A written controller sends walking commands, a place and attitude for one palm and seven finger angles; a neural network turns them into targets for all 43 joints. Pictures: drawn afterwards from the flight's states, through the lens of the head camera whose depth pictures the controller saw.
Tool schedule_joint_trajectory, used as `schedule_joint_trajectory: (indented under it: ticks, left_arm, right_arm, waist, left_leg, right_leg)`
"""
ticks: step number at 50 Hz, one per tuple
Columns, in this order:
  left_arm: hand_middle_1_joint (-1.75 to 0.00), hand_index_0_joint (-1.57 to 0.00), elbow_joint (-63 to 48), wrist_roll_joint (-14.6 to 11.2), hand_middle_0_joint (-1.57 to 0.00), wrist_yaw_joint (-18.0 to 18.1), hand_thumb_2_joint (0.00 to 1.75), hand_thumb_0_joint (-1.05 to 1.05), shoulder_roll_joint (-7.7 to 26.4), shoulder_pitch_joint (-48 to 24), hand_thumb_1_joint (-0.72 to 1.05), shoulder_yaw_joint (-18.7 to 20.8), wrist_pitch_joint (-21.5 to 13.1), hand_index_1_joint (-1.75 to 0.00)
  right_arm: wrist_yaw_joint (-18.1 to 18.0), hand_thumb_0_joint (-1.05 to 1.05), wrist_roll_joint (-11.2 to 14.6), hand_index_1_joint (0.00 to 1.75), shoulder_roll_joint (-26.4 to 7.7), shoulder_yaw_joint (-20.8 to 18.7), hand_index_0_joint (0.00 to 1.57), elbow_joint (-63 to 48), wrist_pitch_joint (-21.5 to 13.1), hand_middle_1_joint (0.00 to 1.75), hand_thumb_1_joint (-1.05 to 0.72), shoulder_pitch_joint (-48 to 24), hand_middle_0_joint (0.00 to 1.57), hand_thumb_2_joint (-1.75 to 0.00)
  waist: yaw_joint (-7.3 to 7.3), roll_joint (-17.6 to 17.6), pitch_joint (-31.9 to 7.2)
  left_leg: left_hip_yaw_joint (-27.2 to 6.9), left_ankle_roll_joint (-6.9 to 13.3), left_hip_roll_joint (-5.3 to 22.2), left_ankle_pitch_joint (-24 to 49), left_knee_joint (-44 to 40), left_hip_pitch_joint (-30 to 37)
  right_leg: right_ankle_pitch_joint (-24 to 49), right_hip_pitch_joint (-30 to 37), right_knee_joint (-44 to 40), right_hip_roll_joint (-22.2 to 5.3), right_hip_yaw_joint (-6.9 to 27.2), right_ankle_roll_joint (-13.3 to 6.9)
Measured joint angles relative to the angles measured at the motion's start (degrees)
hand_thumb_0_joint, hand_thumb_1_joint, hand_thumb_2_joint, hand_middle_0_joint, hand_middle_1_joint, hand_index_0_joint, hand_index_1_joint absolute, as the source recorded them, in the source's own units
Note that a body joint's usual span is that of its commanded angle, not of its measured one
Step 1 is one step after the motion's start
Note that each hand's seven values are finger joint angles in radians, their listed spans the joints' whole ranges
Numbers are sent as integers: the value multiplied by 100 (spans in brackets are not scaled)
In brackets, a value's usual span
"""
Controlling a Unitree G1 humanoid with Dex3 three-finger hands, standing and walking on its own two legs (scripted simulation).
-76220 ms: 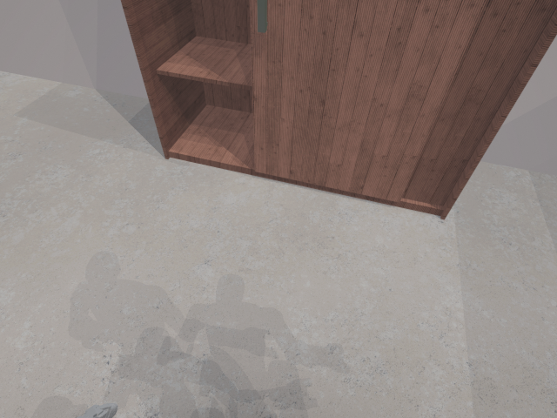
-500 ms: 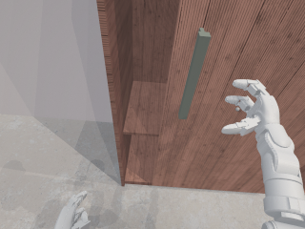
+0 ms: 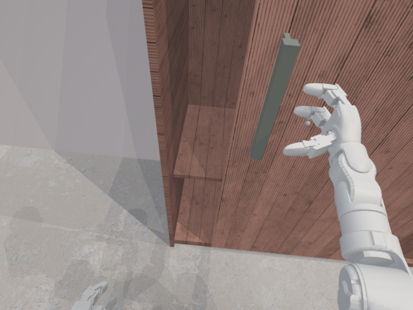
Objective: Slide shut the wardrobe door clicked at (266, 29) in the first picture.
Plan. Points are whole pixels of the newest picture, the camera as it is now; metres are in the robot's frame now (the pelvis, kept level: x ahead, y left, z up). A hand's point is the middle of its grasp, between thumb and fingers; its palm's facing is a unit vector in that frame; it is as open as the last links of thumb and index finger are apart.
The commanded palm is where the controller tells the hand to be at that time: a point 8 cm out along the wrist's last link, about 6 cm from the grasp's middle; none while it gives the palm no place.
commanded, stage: move the hooked fingers beside the handle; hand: right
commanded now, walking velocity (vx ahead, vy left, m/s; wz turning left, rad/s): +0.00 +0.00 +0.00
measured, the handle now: (268, 104) +0.51 -0.08 +0.15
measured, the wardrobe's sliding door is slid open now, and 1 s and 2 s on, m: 0.18 0.18 0.18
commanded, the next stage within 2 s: feel for the door with the fingertips in 1.96 s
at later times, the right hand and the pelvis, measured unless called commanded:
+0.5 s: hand (304, 131) +0.43 -0.14 +0.15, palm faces -0.02 +1.00 +0.01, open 14.0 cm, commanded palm +0.41 -0.19 +0.16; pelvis +0.01 +0.00 +0.00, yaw +1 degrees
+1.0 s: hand (300, 122) +0.45 -0.13 +0.16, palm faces -0.01 +1.00 +0.00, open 14.0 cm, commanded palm +0.42 -0.19 +0.16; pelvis +0.01 -0.01 +0.00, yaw +1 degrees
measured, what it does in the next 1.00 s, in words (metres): stands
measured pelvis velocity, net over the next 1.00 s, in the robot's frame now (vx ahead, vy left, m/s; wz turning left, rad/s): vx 0.01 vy -0.01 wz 0.01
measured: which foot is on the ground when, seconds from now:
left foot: down 0.00-1.00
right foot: down 0.00-1.00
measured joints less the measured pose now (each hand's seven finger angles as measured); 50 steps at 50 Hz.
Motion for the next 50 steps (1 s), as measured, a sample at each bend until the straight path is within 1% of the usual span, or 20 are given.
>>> schedule_joint_trajectory:
  ticks: [4,6,8,10,12,14,17,19,22,24,26,30,32,34,38,40,42,45,48,50]
  left_arm:
    - [-30,-20,75,4,-20,-41,90,1,-6,6,90,-18,54,-30]
    - [-30,-20,46,32,-20,-62,90,1,-9,12,90,-26,104,-30]
    - [-30,-20,-28,58,-20,-77,90,1,-13,58,90,-19,145,-30]
    - [-30,-20,-103,83,-20,-91,90,1,-19,138,90,4,166,-30]
    - [-30,-20,-146,94,-20,-110,90,1,-26,232,90,30,177,-30]
    - [-30,-20,-145,89,-20,-127,90,1,-34,323,90,53,187,-30]
    - [-30,-20,-108,44,-20,-146,90,1,-28,427,90,90,202,-30]
    - [-30,-20,-70,7,-20,-147,90,1,-4,440,90,101,212,-30]
    - [-30,-20,-45,-23,-20,-133,90,2,30,356,90,102,240,-30]
    - [-30,-20,-73,-19,-20,-129,90,2,40,261,90,110,237,-30]
    - [-30,-20,-119,6,-20,-130,90,2,39,151,90,115,213,-30]
    - [-30,-20,-185,63,-20,-137,90,1,-17,-27,90,99,133,-30]
    - [-30,-20,-183,72,-20,-135,90,1,-55,-89,90,63,124,-30]
    - [-30,-20,-177,55,-20,-130,90,1,-86,-121,90,28,130,-30]
    - [-30,-20,-191,3,-20,-105,90,1,-86,-121,90,-40,198,-30]
    - [-30,-20,-206,-6,-20,-96,90,1,-66,-89,90,-51,225,-30]
    - [-30,-20,-212,4,-20,-98,90,1,-48,-48,90,-44,244,-30]
    - [-30,-20,-190,37,-20,-111,90,1,-47,40,90,-7,226,-30]
    - [-30,-20,-130,72,-20,-147,90,1,-55,150,90,39,171,-30]
    - [-30,-20,-68,81,-20,-164,90,1,-59,207,90,51,157,-30]
  right_arm:
    - [-80,-1,-51,120,53,51,30,676,32,120,50,-511,30,-30]
    - [-116,-1,-102,120,54,-88,30,934,60,120,50,-627,30,-30]
    - [-154,-1,-144,120,26,-272,30,1000,31,120,50,-573,30,-30]
    - [-176,-1,-191,120,-11,-439,30,902,-84,120,50,-406,30,-30]
    - [-174,-1,-219,120,-61,-546,30,723,-249,120,49,-215,30,-30]
    - [-125,-1,-231,120,-125,-602,30,550,-379,120,49,-67,30,-30]
    - [-2,-1,-174,120,-216,-468,30,390,-414,120,49,22,30,-30]
    - [105,-1,-93,120,-219,-321,30,391,-313,120,50,1,30,-30]
    - [198,-1,13,120,-141,-164,30,441,-81,120,50,-12,30,-30]
    - [164,-1,23,120,-49,-104,30,403,34,120,50,38,30,-30]
    - [71,-1,-10,120,51,-77,30,273,45,120,50,134,30,-30]
    - [-144,-1,-98,120,181,-83,30,-65,-147,120,50,276,30,-30]
    - [-196,-1,-131,120,154,-115,30,-82,-237,120,50,213,30,-30]
    - [-210,-1,-148,120,80,-114,30,58,-247,120,50,34,30,-30]
    - [-127,-1,-138,120,-97,-66,30,666,-42,120,50,-432,30,-30]
    - [-78,-1,-107,120,-125,-47,30,927,63,120,50,-568,30,-30]
    - [-57,-1,-71,120,-97,-75,30,1027,87,120,50,-567,30,-30]
    - [-102,-1,-63,120,4,-125,30,887,-79,120,50,-396,30,-30]
    - [-187,-1,-126,120,103,-97,30,549,-335,120,50,-203,30,-30]
    - [-222,-1,-173,120,126,-87,30,446,-441,120,50,-181,30,-30]
  waist:
    - [64,7,-37]
    - [119,9,-52]
    - [171,7,-66]
    - [200,4,-76]
    - [201,10,-82]
    - [171,27,-102]
    - [97,32,-131]
    - [39,20,-148]
    - [-4,11,-158]
    - [-3,11,-146]
    - [12,12,-117]
    - [38,48,-80]
    - [50,72,-89]
    - [51,86,-105]
    - [43,64,-119]
    - [39,38,-115]
    - [46,16,-104]
    - [63,20,-74]
    - [83,40,-63]
    - [100,52,-82]
  left_leg:
    - [8,-3,4,-20,70,-142]
    - [-32,-4,-1,-18,97,-231]
    - [-95,-6,-9,-12,109,-294]
    - [-157,-7,-19,-13,108,-313]
    - [-198,-6,-29,-24,100,-289]
    - [-217,-4,-39,-40,86,-244]
    - [-179,-1,-47,-59,43,-150]
    - [-135,-5,-44,-64,19,-114]
    - [-83,-18,-30,-59,0,-111]
    - [-67,-28,-17,-53,8,-137]
    - [-67,-38,-6,-47,22,-161]
    - [-96,-50,10,-51,55,-159]
    - [-104,-51,9,-55,61,-133]
    - [-95,-49,8,-61,70,-119]
    - [-58,-50,10,-57,85,-168]
    - [-45,-55,18,-49,98,-232]
    - [-44,-62,27,-42,111,-298]
    - [-63,-70,35,-49,137,-353]
    - [-82,-71,36,-71,154,-342]
    - [-95,-69,31,-89,156,-309]
  right_leg:
    - [-9,-136,56,3,8,-5]
    - [-7,-196,55,-8,-31,-8]
    - [-8,-219,32,-23,-93,-10]
    - [-21,-205,11,-40,-153,-11]
    - [-49,-168,5,-53,-192,-10]
    - [-81,-123,8,-64,-210,-6]
    - [-129,-84,47,-68,-170,-2]
    - [-151,-94,85,-60,-126,-7]
    - [-153,-133,116,-40,-75,-22]
    - [-142,-167,125,-25,-60,-32]
    - [-131,-188,130,-15,-61,-41]
    - [-121,-155,119,-3,-92,-48]
    - [-125,-125,120,-6,-99,-47]
    - [-130,-116,132,-6,-91,-45]
    - [-122,-189,168,1,-53,-50]
    - [-106,-257,176,11,-41,-57]
    - [-94,-319,181,19,-42,-65]
    - [-95,-358,185,24,-61,-71]
    - [-124,-339,199,22,-79,-67]
    - [-150,-303,207,16,-90,-62]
